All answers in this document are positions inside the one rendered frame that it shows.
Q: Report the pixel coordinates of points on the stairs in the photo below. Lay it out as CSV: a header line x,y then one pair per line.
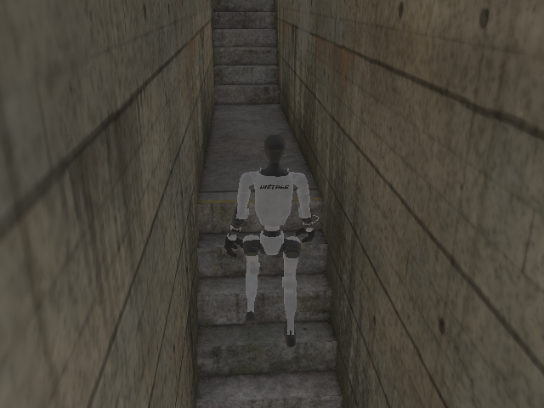
x,y
251,366
245,53

